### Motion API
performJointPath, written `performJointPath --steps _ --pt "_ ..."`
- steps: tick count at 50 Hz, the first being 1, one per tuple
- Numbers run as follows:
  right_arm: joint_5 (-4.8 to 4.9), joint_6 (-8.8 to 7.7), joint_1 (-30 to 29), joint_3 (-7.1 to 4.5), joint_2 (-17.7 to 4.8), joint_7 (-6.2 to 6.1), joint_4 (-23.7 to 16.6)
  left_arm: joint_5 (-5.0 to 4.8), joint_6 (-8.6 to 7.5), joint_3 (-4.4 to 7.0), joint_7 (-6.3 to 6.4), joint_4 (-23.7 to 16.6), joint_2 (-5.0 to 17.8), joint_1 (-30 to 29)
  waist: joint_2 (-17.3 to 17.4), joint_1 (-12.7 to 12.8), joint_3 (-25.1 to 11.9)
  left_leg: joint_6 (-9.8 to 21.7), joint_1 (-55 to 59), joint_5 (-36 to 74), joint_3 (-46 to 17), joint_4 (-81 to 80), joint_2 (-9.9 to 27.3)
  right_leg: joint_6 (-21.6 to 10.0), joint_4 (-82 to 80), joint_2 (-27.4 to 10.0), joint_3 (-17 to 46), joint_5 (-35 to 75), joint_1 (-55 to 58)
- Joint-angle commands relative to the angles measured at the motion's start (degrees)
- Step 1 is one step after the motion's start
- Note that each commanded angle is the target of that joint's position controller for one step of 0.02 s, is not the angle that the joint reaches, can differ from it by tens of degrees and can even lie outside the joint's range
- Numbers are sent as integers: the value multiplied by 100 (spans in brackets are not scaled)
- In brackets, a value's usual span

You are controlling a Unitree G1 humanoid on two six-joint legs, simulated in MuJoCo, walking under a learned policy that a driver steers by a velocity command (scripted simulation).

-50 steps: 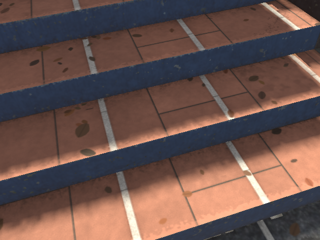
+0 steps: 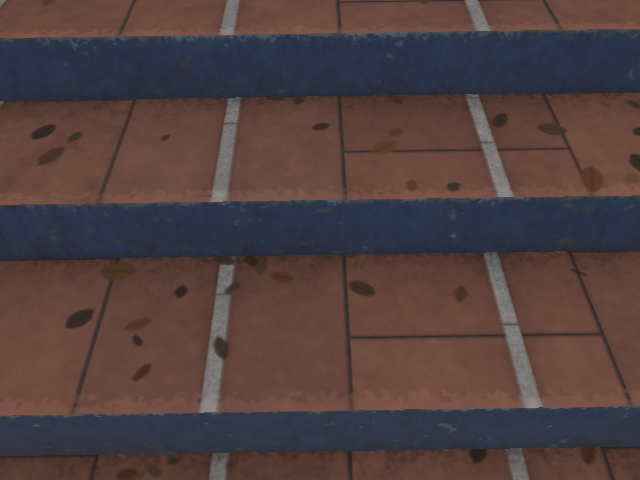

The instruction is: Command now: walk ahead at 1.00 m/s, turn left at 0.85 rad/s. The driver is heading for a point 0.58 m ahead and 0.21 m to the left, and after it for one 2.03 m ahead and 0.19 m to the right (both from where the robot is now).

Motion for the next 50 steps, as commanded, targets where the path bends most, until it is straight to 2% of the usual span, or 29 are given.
performJointPath --steps 1,6,7,9,11,12,13,14,15,16,19,23,25,26,27,29,30,31,32,33,34,35,36,37,38,40,42,44,50 --pt "177 264 -769 503 1138 -31 -1079 94 -229 -54 -128 603 -369 784 -593 -54 1029 117 -2997 -1093 -82 1474 156 -206 -3354 -1424 1382 818 947" --pt "114 546 -1990 603 922 -375 -1771 29 -358 -81 -192 875 46 683 -272 -522 1221 240 -2984 -1646 570 154 -43 218 -4326 -692 -526 2233 583" --pt "218 571 -2043 615 605 -312 -1926 -86 -372 -38 -86 773 460 670 -524 -671 1245 160 -1825 -1554 1163 -1486 66 8 -4981 -796 -864 3541 -43" --pt "51 583 -1617 440 -52 -114 -1544 -421 -336 34 214 342 1019 803 -186 -649 -49 -35 1017 -1250 2218 -2986 -514 -376 -4387 -577 -1119 7970 289" --pt "163 645 669 196 -463 -133 -1067 -382 -371 477 271 -202 2434 395 -1268 -1591 -1683 -19 2324 -1665 1863 -3562 -629 -500 -1812 -1147 -744 12025 2071" --pt "108 612 1527 66 -843 -105 -937 -379 -340 601 131 -508 2444 21 -1555 -1715 -2104 129 2813 -2442 1292 -4430 -708 -589 -193 -1438 -304 12259 2635" --pt "149 518 1238 -161 -1191 -45 -974 -346 -335 614 -64 -664 1978 21 -1014 -1427 -1946 444 3261 -2297 395 -6128 -819 -449 1943 -1016 -23 8829 2184" --pt "360 395 -52 -246 -1163 36 -844 1 -327 234 -325 -975 519 -339 413 -723 -664 858 3056 -1795 -1196 -7040 -676 -356 4280 90 557 1604 -330" --pt "229 556 -684 -259 -1452 -13 -1032 226 -373 133 -408 -1968 149 -227 1276 84 -1188 1620 3745 -2310 -4432 -8777 205 -60 6739 765 1338 1341 -2533" --pt "192 508 -308 -261 -1383 -84 -914 377 -426 47 -309 -2250 125 -444 323 -4 -1066 1475 3817 -3111 -5224 -9663 734 -105 7599 547 1613 1313 -3160" --pt "4 131 523 -88 -745 -198 -69 404 -251 -376 -3 -2512 -285 -657 -937 421 540 861 2420 -913 -3385 -9151 273 -103 7778 169 1539 778 -4088" --pt "-25 -167 1575 74 -647 -82 691 311 22 -573 166 -3059 -643 -2042 -293 165 912 554 2264 -80 -2451 -9212 123 -273 8208 128 1102 -774 -5265" --pt "110 -177 1796 43 -691 -167 869 377 30 -727 253 -3420 -878 -2681 -557 153 1075 125 2266 1389 -1764 -9732 203 -457 6546 -24 905 -836 -5060" --pt "177 -88 1674 66 -733 -220 808 269 68 -711 247 -3406 -586 -2630 -740 114 1095 130 1854 2644 -1281 -10460 140 -345 4843 66 253 -554 -3908" --pt "239 -30 991 77 -596 -239 497 253 71 -610 269 -3134 -447 -2069 -958 432 475 -100 1010 4794 -614 -10571 -109 -385 3472 136 -50 427 -1388" --pt "411 -266 766 -249 -1442 -233 345 -68 160 -390 359 -2731 -99 -597 306 946 -1097 -241 1638 8057 -856 -9343 349 -300 2212 555 141 1477 1492" --pt "-343 -268 1009 -107 -1662 587 1136 -505 765 -506 -268 -2908 -110 -139 1236 2296 -1361 59 774 10973 -1440 -8680 1096 114 906 862 1058 3088 2756" --pt "480 -472 -533 -578 -1816 87 110 -198 457 138 210 -1678 995 1704 -60 2356 -1882 -816 3629 8420 -410 -6279 222 -410 -457 738 131 2008 2200" --pt "284 -539 -550 -390 -1298 0 -110 -221 257 189 242 -1029 1200 1888 -1859 2291 -1551 -1148 2300 775 -97 -3035 -991 -1138 -1592 238 1341 4669 2979" --pt "-387 -243 2622 -82 -175 596 531 147 428 -201 -219 -768 782 3532 -2979 914 -3535 -1108 235 -903 -2437 -420 -1828 -3420 -1336 -1481 5737 9701 5539" --pt "-24 18 2032 -196 -721 669 232 448 500 -44 -341 -715 821 2336 -666 966 -1310 -1269 -1713 -255 -2568 503 -1909 -3067 -2109 -1758 6623 8362 4473" --pt "98 152 1039 -193 -1000 494 -37 135 466 -11 -482 -855 658 1054 179 814 -837 -1183 -1928 -336 -1895 260 -1347 -2411 -1903 -1527 5396 6792 3438" --pt "-35 271 847 -62 -762 257 -225 -57 364 -239 -552 -520 -1 268 535 167 -1119 -934 -1537 -428 -1303 -759 -694 -1909 -2087 -1137 4369 5935 2833" --pt "-365 278 717 239 -373 86 -317 -67 279 -339 -445 -191 -349 76 -24 -133 -1066 -700 -1446 -830 -891 -1252 -334 -1608 -2072 -677 3431 5916 2235" --pt "-449 233 283 399 -141 11 -622 -72 267 -381 -322 -87 -582 -43 -537 -225 -565 -510 -1358 -1709 -399 -1371 -101 -1276 -2360 -231 2610 5201 1181" --pt "-91 207 -368 735 375 -18 -1180 276 163 -289 -247 214 -343 513 -276 -149 -655 -619 -1485 -1901 175 -1663 143 -1201 -2375 67 2435 4922 213" --pt "138 98 -464 691 100 -15 -1230 229 -120 -150 -221 88 296 1081 -943 9 -701 -1020 -1359 -1436 602 -1128 8 -1115 -2636 192 2725 4577 175" --pt "111 113 -563 671 -77 -124 -1179 171 -212 -114 -221 61 546 1543 -1254 190 -427 -1196 -2216 -1553 411 192 -153 -1226 -2599 59 3308 3886 578" --pt "-12 92 -1730 757 18 -365 -1539 237 -182 -210 -207 118 440 2742 -1033 620 284 -1212 -4507 -2035 -1 812 25 -1397 -2172 -462 4491 3139 2489"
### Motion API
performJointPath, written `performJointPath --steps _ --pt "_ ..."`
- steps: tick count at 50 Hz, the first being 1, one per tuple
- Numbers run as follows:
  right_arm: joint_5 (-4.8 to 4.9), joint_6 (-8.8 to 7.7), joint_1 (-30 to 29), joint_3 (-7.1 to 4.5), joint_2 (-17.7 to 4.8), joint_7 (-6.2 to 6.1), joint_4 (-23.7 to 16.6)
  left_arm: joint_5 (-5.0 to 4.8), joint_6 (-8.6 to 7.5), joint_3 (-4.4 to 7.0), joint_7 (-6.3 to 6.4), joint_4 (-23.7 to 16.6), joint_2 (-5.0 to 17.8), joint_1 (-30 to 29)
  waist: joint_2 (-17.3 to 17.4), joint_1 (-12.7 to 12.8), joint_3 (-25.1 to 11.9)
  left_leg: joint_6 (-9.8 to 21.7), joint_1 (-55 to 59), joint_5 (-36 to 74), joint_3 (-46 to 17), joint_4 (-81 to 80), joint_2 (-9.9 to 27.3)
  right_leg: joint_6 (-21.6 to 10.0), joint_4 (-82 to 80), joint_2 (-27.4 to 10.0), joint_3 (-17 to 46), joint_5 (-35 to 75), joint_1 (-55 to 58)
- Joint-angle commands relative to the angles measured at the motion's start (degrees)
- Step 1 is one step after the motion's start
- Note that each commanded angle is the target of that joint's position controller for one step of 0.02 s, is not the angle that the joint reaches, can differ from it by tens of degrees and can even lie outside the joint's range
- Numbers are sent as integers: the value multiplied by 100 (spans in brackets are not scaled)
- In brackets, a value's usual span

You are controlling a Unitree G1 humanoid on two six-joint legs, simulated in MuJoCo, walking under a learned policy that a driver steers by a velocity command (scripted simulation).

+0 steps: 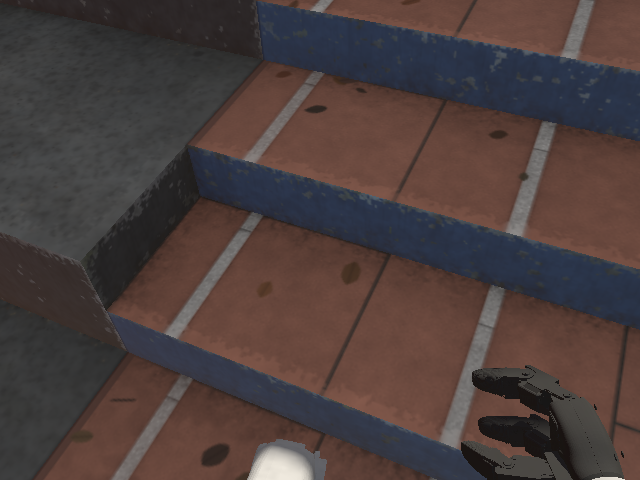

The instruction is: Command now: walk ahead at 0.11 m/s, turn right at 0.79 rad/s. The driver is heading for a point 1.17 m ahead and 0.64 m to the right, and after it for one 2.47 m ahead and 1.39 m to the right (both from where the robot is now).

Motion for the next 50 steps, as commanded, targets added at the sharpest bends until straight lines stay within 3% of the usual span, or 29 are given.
performJointPath --steps 1,4,5,7,8,10,11,12,13,14,15,16,17,18,20,22,25,27,28,30,32,34,35,36,38,39,41,44,50 --pt "-71 -87 -449 -115 -344 -98 -525 0 -94 102 101 -236 668 474 -606 -313 284 -22 -1716 -230 -49 299 111 -943 -333 -1402 2269 2144 1808" --pt "-180 84 -1237 -143 -129 -71 -842 -49 -115 65 164 -190 719 616 -659 -217 309 -240 -1244 385 290 -1368 385 -903 -585 -1243 2546 1982 1403" --pt "-306 137 -1443 -167 -51 9 -959 -205 -113 139 94 -466 951 139 -529 -436 237 -158 -404 168 972 -1972 374 -997 -992 -1174 2483 2347 746" --pt "-264 251 -1931 -153 44 127 -1173 -287 -76 337 -4 -588 1264 -340 -636 -561 325 115 879 -481 804 -3593 474 -821 -1766 -1585 2836 3065 96" --pt "-225 166 -1474 -281 -85 167 -1021 -449 -145 402 -7 -885 1422 -896 -958 -974 305 178 2234 -152 1274 -4048 253 -691 -1813 -1532 2298 5076 -197" --pt "13 108 318 -643 -834 124 -461 -321 -299 604 -124 -1346 1634 -1792 -1078 -1642 -909 251 4806 587 974 -5519 -431 -472 -994 -1196 2009 8124 -94" --pt "13 62 1806 -792 -1107 2 45 -251 -302 521 -169 -1636 970 -1979 85 -1915 -2391 817 6950 2434 -245 -6333 73 -111 928 -483 1685 6756 -201" --pt "-181 71 2332 -797 -1440 -30 170 -127 -197 371 -257 -1658 -244 -788 2942 -1230 -3468 3085 8812 3473 -4335 -8553 2527 507 2923 1279 1144 -339 -2451" --pt "-307 -5 2351 -835 -1647 43 -98 -325 -37 643 -374 -1444 756 -917 2476 -1554 -2269 3089 7115 1499 -6091 -9434 3066 734 6387 716 1434 -586 -3054" --pt "-116 -220 1559 -793 -1604 70 46 -363 58 824 -284 -1457 1186 -1509 1955 -1133 -780 2506 5608 -550 -5182 -9528 2698 809 7255 340 784 34 -3665" --pt "57 -326 577 -656 -905 103 150 -431 133 822 -46 -1282 1232 -1540 1466 -741 -402 1905 4451 -1513 -3483 -9127 2461 715 7331 -81 250 415 -3323" --pt "161 -385 262 -447 -133 90 421 -253 141 626 129 -1094 848 -1379 636 -525 -314 1595 3895 -1024 -2155 -8764 2238 511 7070 -413 -135 581 -3029" --pt "176 -414 14 -323 414 -48 508 -103 118 461 105 -1084 555 -1615 -71 -402 -233 1287 3608 -361 -1309 -8825 1966 478 6536 -792 -354 297 -2554" --pt "184 -425 -131 -386 338 -242 550 -80 138 373 36 -1179 307 -1826 108 -350 -175 1100 3670 312 -620 -8969 1696 519 6201 -936 -552 118 -2340" --pt "117 -431 -10 -596 -199 -548 598 -247 127 274 -265 -1356 430 -2304 386 -608 -514 1099 4054 1376 262 -9011 1498 577 6515 -874 -804 322 -2273" --pt "-6 -363 386 -704 -606 -548 785 -354 41 259 -263 -1715 757 -2949 324 -792 -518 1221 4779 1133 482 -9495 1745 815 5889 -978 -788 111 -2760" --pt "-147 -371 429 -709 -831 -394 754 -276 15 353 -178 -1856 1251 -3206 366 -775 -445 1305 4992 881 789 -9724 2085 762 5961 -1075 -605 123 -2732" --pt "-111 -378 614 -772 -1073 -325 855 -200 88 272 -261 -1974 1110 -3346 354 -830 -303 1230 5412 463 1264 -9969 2045 708 4467 -1183 -1095 -503 -2578" --pt "-99 -409 641 -861 -1274 -280 980 -296 89 244 -303 -2040 964 -3283 353 -735 -252 1029 5682 127 1408 -10037 2058 754 3013 -1315 -1095 -1062 -2311" --pt "-175 -426 918 -944 -1415 -242 1015 -334 93 345 -347 -1850 1087 -3209 530 -1008 -91 905 5931 -391 1490 -9897 2075 793 1349 -1150 -1387 -710 -1553" --pt "-296 -550 392 -903 -1426 -224 877 -233 106 499 -447 -1587 1118 -2474 798 -596 96 836 5135 -836 1598 -9615 2522 334 1174 -1017 -1554 489 -87" --pt "-26 -636 480 -692 -678 -289 928 -127 -113 845 -255 -1253 1648 -1855 -328 -391 66 326 4699 -748 2099 -7772 1817 -463 -339 -878 -868 1295 812" --pt "41 -678 718 -509 -131 -388 397 -272 -221 1051 -28 -1401 2513 -1684 -1950 -648 -330 -223 3228 -1497 2069 -6181 838 -1784 -930 -1913 1557 2784 1744" --pt "174 -695 460 -493 -281 -357 116 -304 -344 1023 106 -1427 2467 -1858 -1611 -494 -631 -317 2862 -1280 656 -5495 370 -1918 -1438 -2145 2858 852 1766" --pt "125 -550 343 -709 -981 -382 358 -313 -410 918 148 -1466 1896 -2780 -704 -698 33 -292 2092 -249 -265 -3853 427 -1087 -1381 -1913 2143 -884 956" --pt "29 -512 413 -764 -1141 -399 435 -362 -327 807 217 -1637 1688 -2953 -583 -736 -142 -272 2060 -96 -477 -3469 403 -1075 -1417 -1885 2105 -659 790" --pt "-2 -484 541 -709 -1094 -348 281 -197 -158 693 264 -1793 1462 -3154 -10 -978 -202 -302 2293 288 -562 -3318 305 -1085 -1512 -1731 2033 -144 288" --pt "-12 -345 812 -716 -1205 -222 251 -193 -151 562 320 -2054 1122 -3135 -85 -957 -379 -505 2220 617 -481 -3223 280 -1225 -1425 -1736 1759 276 301" --pt "-99 -130 1070 -606 -972 90 344 -347 -186 400 394 -2385 1116 -2780 -223 -731 -288 -698 3043 1085 102 -4707 355 -872 -1020 -1309 1096 457 -66"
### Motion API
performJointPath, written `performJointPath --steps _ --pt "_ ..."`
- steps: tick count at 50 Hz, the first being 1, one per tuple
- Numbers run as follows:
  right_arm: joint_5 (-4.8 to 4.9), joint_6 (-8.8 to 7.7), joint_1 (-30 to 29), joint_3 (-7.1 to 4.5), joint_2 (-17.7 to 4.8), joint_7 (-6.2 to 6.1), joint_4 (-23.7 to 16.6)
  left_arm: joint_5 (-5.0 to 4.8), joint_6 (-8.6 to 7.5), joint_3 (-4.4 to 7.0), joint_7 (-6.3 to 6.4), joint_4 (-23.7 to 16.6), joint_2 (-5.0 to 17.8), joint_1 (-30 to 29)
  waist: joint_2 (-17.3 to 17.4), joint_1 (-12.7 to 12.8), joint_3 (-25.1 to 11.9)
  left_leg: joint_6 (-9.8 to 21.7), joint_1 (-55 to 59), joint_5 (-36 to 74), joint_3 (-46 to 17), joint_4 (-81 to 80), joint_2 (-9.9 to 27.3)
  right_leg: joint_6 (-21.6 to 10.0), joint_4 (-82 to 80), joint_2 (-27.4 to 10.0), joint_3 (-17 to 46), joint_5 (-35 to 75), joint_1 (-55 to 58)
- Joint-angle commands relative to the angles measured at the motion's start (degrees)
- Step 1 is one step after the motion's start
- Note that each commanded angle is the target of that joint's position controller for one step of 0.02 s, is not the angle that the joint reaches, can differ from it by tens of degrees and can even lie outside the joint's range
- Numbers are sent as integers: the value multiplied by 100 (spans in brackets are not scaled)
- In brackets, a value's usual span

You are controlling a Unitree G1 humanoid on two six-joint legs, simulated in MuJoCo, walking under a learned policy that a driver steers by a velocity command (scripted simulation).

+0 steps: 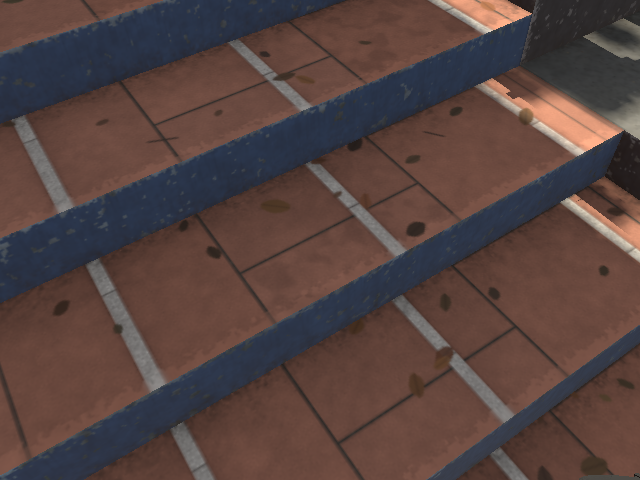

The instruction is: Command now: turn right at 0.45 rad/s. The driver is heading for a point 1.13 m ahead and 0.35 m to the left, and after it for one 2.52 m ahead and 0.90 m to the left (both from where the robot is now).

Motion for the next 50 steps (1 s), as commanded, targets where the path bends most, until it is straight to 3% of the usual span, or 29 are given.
performJointPath --steps 1,3,5,7,8,9,10,11,12,13,14,17,20,24,28,29,30,31,34,37,50 --pt "-31 46 95 34 -98 200 -303 -67 -111 104 29 -712 706 -407 -422 -78 -290 -52 447 -9 219 -1396 189 -889 -762 -1248 1432 -140 371" --pt "-6 95 162 110 64 354 -336 -77 -63 116 -37 -705 780 -436 -565 10 -273 62 963 -678 277 -2332 185 -926 -565 -1330 1624 -58 329" --pt "93 59 294 139 45 442 -367 -132 -12 102 -111 -623 766 -503 -672 35 -331 187 1441 -745 305 -3213 202 -1002 -350 -1452 1844 528 498" --pt "259 -27 284 144 134 541 -389 -242 65 27 -240 -395 657 -602 -420 -159 -371 450 2375 368 521 -4840 80 -1046 -142 -1379 1841 1320 381" --pt "298 -87 250 151 113 541 -468 -233 93 -26 -326 -222 509 -396 -405 -201 -511 732 2942 1045 388 -5011 274 -783 8 -1269 1853 1223 233" --pt "265 -200 204 65 -384 516 -546 -239 102 -61 -340 -180 277 184 404 139 -932 1760 3848 3101 -438 -4710 1029 -69 586 -622 1069 339 -253" --pt "233 -209 -539 102 -347 627 -667 -156 141 -130 -386 -203 71 357 863 464 -908 2335 3861 2913 -1230 -4825 1422 675 609 -206 95 -668 -660" --pt "261 -152 -459 154 -11 749 -593 -132 253 -31 -360 -132 358 -12 217 216 -700 1982 3450 1618 -1145 -4843 1227 903 521 -437 19 -728 -382" --pt "354 -132 -346 206 168 875 -484 -174 342 -8 -331 -154 328 -268 184 104 -315 1518 3023 660 -914 -4970 985 938 398 -474 -45 -593 -197" --pt "387 -122 -231 205 221 937 -456 -228 393 38 -295 -111 399 -411 250 -17 -81 1270 3028 172 -777 -5066 887 902 453 -423 -66 -632 -432" --pt "370 -121 -212 183 148 952 -387 -198 400 48 -252 -155 381 -514 386 -45 25 1186 3036 -4 -793 -5133 916 866 400 -453 -89 -505 -501" --pt "258 -177 -223 124 120 872 -373 -191 285 61 -142 -165 384 -622 375 -115 -170 1249 3426 612 -500 -4992 882 730 288 -549 -203 -93 -494" --pt "252 -188 -186 59 137 802 -374 -188 252 73 -67 -121 369 -554 351 -131 -342 1408 3912 1789 -311 -4723 878 719 308 -588 -303 230 -578" --pt "237 -115 -17 24 280 819 -304 -226 277 55 -60 -38 324 -382 344 -135 -422 1394 4102 2581 -163 -4498 818 625 292 -660 -365 582 -474" --pt "186 -74 -12 -18 317 850 -299 -219 301 24 -70 48 313 -285 277 -147 -417 1254 4120 2631 48 -4328 620 557 191 -679 -393 817 -377" --pt "64 164 62 -60 256 211 -385 -153 406 55 -101 75 202 -35 40 -203 -1027 1194 4234 3640 71 -4485 748 644 367 -681 -371 1225 372" --pt "84 267 -82 -6 218 -19 -398 -170 481 36 -60 65 128 -60 122 -108 -901 1166 4162 3889 95 -4456 722 669 325 -714 -388 1220 473" --pt "116 337 -161 15 259 -116 -450 -141 534 47 -21 43 143 -96 156 -110 -712 1132 4063 3785 121 -4496 703 671 289 -718 -381 1161 458" --pt "151 441 -177 54 334 -149 -512 -52 657 78 42 108 196 -36 217 -103 -289 1079 3705 2714 221 -4740 628 649 69 -778 -304 1019 503" --pt "84 472 16 34 294 -136 -453 -28 655 84 51 154 246 18 61 -172 20 1016 3523 1523 318 -4895 430 615 -179 -790 -222 1187 516" --pt "73 426 453 -10 274 -112 -64 -32 570 97 50 500 129 433 -59 -119 204 1063 3311 173 221 -5367 457 536 -587 -802 -189 778 678"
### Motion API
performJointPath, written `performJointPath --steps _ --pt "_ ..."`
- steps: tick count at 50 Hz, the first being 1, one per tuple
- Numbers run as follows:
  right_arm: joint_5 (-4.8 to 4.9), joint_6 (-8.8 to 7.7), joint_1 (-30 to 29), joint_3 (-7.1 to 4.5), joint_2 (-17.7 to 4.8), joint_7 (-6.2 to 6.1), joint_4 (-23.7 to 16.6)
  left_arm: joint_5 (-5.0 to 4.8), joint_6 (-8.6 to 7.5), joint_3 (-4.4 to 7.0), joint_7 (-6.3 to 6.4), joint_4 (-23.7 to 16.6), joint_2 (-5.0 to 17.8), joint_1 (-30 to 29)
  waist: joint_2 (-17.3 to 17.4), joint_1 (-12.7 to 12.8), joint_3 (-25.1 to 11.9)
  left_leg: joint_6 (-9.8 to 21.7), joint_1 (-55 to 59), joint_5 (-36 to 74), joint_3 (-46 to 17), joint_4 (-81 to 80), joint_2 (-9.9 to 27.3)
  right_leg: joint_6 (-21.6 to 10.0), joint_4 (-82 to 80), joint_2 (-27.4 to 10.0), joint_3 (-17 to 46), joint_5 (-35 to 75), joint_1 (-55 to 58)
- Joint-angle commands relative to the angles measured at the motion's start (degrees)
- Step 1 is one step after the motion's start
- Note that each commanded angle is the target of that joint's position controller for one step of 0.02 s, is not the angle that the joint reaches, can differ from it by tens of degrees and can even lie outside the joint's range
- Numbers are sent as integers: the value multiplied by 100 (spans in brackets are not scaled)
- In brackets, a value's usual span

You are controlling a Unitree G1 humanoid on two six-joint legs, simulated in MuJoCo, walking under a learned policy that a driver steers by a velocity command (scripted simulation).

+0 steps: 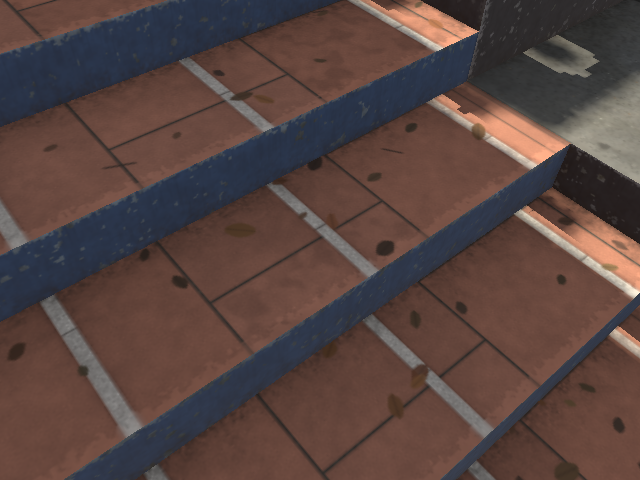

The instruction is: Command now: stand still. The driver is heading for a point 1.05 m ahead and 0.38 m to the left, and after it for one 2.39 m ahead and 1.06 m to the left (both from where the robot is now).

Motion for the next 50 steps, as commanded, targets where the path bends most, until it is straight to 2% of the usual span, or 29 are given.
performJointPath --steps 1,8,18,19,20,21,22,23,25,28,31,32,33,34,35,36,37,38,39,40,41,42,44,45,46,47,48,49,50 --pt "0 -88 -49 -127 -491 -26 -294 5 -85 107 24 -230 429 159 83 19 -96 98 172 531 -496 -682 464 -116 -420 -295 51 1069 -167" --pt "4 -63 245 -146 -529 -78 32 14 -84 114 68 9 433 392 132 -2 105 150 87 -15 -581 -928 495 -128 -542 -269 29 938 -186" --pt "20 -76 583 -111 -495 -76 548 -25 -89 98 87 489 439 745 175 -27 141 194 411 689 -538 -975 535 -146 -672 -366 17 1162 -188" --pt "14 -67 692 -124 -545 -75 598 -16 -72 87 85 532 401 786 299 -76 -12 256 471 -364 -633 -1200 530 -180 -606 -220 -107 458 -192" --pt "13 -27 851 -236 -876 -69 635 16 -37 154 71 520 528 751 648 -204 94 481 556 -1812 -983 -1417 634 -256 10 142 -486 -744 -646" --pt "1 9 1190 -347 -1192 -50 689 79 1 205 26 379 625 445 1008 -437 301 832 641 -3256 -1693 -1874 1124 -284 764 323 -870 -1435 -1399" --pt "26 10 1477 -436 -1391 -10 760 142 5 188 -49 71 556 -137 1226 -642 814 1203 513 -4075 -2409 -2321 1744 -287 1364 126 -1164 -1469 -2191" --pt "20 -44 1598 -436 -1264 22 805 153 -28 176 -123 -213 496 -676 1217 -769 1184 1471 310 -3843 -2928 -2594 2173 -285 2173 -213 -978 -1358 -2791" --pt "-17 -234 1281 -416 -1034 39 792 102 -149 215 -294 -310 486 -570 688 -424 949 1456 523 -2808 -2688 -2579 2110 -294 2666 -505 -718 -784 -3206" --pt "23 -494 738 -440 -1014 28 682 -6 -281 250 -429 -190 488 -74 701 -13 302 1053 316 -1515 -1500 -2476 1479 -421 1884 -398 -844 -408 -1996" --pt "68 -555 569 -484 -1118 114 633 0 -260 254 -358 -296 425 -50 971 93 461 1009 -590 -1514 -1143 -2344 1405 -578 741 -273 -1092 -337 -585" --pt "80 -518 509 -496 -1145 142 642 -3 -270 271 -315 -220 403 246 798 283 524 1075 -1038 -1657 -1142 -2058 1384 -621 291 -175 -1281 -35 126" --pt "42 -468 456 -495 -1137 191 605 17 -285 350 -236 -32 505 843 357 534 361 1104 -1462 -1300 -1071 -1296 1176 -627 96 23 -1463 219 1055" --pt "-7 -476 401 -439 -953 264 564 75 -358 445 -173 229 711 1642 -278 876 -59 1056 -2023 -582 -658 325 664 -534 -44 -94 -1182 -112 2191" --pt "-24 -523 58 -237 -339 313 289 203 -438 528 -121 147 1242 2172 -1501 1163 -362 811 -2759 -349 -30 2561 -11 -398 -1000 -1482 629 -2037 2464" --pt "196 -534 386 -231 -211 302 58 212 -359 546 -87 -27 1607 1825 -2261 787 -665 672 -3708 -539 -222 4303 -343 -628 -2196 -2341 2879 -4001 2447" --pt "117 -482 383 -288 -445 290 67 196 -330 445 -82 -171 1226 1158 -1475 450 -395 597 -3944 -70 -525 5762 38 -814 -2323 -2590 3253 -4449 1753" --pt "41 -471 -27 -311 -523 311 -50 167 -416 345 -125 -227 989 649 -454 315 -12 528 -4388 354 -577 6617 274 -763 -1852 -2338 2340 -3471 1371" --pt "75 -483 -69 -276 -384 324 -80 190 -503 276 -175 -112 818 620 -101 225 2 505 -4586 639 -601 7254 363 -626 -1599 -2083 1476 -2357 1205" --pt "67 -466 34 -243 -274 357 -116 213 -589 221 -183 36 712 727 -91 91 -84 529 -4702 795 -652 7627 442 -490 -1532 -1955 932 -1760 1127" --pt "71 -381 -136 -193 -58 366 -213 224 -630 158 -204 274 546 952 -298 71 -54 570 -5154 555 -555 8669 357 -529 -1438 -2002 675 -1646 1074" --pt "109 -317 -314 -149 70 342 -342 211 -673 104 -242 459 430 1142 -234 61 41 641 -5606 406 -548 9353 274 -528 -1424 -1998 444 -1617 1055" --pt "174 -216 -944 -17 417 285 -623 249 -735 39 -295 865 333 1467 -123 30 483 832 -6791 82 -601 10675 47 -529 -1466 -2156 143 -1442 1007" --pt "194 -185 -1195 33 482 242 -758 250 -767 13 -309 1003 354 1516 9 -52 660 892 -7168 -87 -672 10802 -7 -470 -1560 -2200 -93 -1472 954" --pt "184 -134 -1438 61 459 190 -905 257 -800 -14 -336 1081 355 1477 8 -151 852 918 -7340 -186 -574 10707 -33 -363 -1763 -2143 -323 -1506 758" --pt "179 -85 -1825 149 525 187 -1127 216 -797 -77 -329 1201 211 1395 153 -348 1086 989 -7179 -53 -540 10159 -16 -44 -2007 -1949 -720 -1372 271" --pt "189 -36 -2191 205 477 185 -1296 185 -782 -126 -315 1229 142 1288 236 -354 1291 903 -6743 -18 -100 9157 -61 140 -2325 -1619 -1289 -1048 -320" --pt "184 25 -2432 231 417 226 -1440 139 -773 -162 -204 1267 120 1232 108 -425 1376 879 -6060 145 17 8344 13 111 -2691 -1459 -1647 -393 -873" --pt "166 125 -2457 210 190 250 -1466 60 -763 -130 -96 1231 445 1296 -34 -319 1289 814 -5580 -43 599 7716 -85 -144 -3134 -1393 -1934 780 -893"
